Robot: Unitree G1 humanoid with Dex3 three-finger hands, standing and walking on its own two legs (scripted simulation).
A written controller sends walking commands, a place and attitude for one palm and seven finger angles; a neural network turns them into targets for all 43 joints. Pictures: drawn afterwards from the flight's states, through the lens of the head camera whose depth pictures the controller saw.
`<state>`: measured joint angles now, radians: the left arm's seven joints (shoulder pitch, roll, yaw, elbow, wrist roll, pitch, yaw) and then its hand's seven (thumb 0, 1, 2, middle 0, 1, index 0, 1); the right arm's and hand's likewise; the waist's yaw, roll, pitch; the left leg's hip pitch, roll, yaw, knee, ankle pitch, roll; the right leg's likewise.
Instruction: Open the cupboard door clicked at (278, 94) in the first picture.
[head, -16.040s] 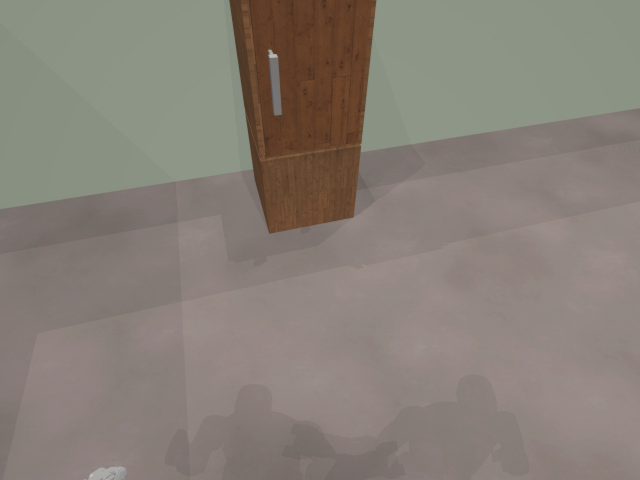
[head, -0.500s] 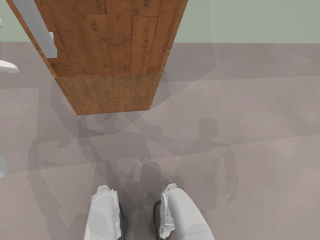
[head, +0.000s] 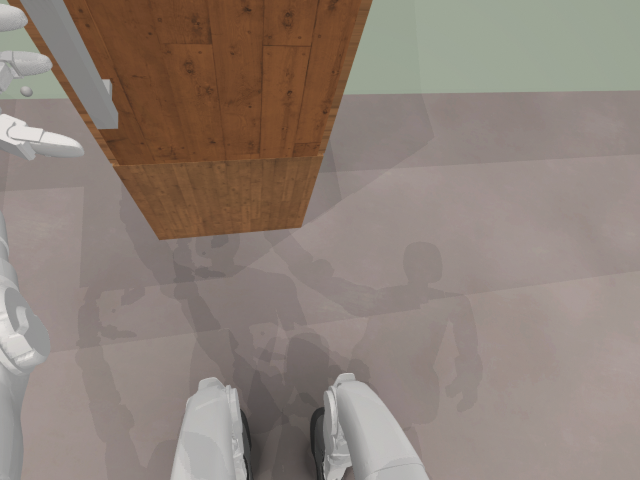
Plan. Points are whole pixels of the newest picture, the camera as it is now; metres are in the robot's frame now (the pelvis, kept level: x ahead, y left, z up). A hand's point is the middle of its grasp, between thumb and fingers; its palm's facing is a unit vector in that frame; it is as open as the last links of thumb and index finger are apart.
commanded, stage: slide the fingers in behind the handle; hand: left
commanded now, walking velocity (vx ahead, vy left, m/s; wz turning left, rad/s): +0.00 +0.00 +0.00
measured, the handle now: (79, 51) +0.59 +0.23 +0.06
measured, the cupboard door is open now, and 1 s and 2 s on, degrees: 0 0 0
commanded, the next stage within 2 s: close the thumb around the handle in 1.00 s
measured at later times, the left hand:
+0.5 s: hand (66, 88) +0.54 +0.23 +0.06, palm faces +0.08 -1.00 -0.03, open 14.0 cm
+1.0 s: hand (75, 88) +0.54 +0.23 +0.06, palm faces +0.09 -1.00 -0.03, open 14.0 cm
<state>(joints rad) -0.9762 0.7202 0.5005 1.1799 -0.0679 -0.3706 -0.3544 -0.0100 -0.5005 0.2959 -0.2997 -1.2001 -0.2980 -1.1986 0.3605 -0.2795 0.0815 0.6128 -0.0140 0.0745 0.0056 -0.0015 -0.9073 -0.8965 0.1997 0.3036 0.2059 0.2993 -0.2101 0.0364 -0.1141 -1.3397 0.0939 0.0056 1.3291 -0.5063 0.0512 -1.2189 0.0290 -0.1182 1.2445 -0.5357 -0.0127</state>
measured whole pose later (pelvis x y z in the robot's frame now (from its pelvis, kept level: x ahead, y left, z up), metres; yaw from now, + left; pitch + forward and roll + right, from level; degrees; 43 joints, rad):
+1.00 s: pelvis +0.01 -0.01 +0.00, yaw +1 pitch +29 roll -5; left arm -0.98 0.62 0.44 1.19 -0.06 -0.42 -0.25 -0.01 -0.50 0.30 -0.30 -1.20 -0.30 -1.20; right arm 0.35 -0.27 0.06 0.63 -0.02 0.08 0.02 0.00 -0.91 -0.90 0.20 0.30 0.20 0.30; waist -0.20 0.04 -0.12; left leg -1.32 0.09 0.01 1.32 -0.51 0.04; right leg -1.21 0.03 -0.11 1.25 -0.55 -0.02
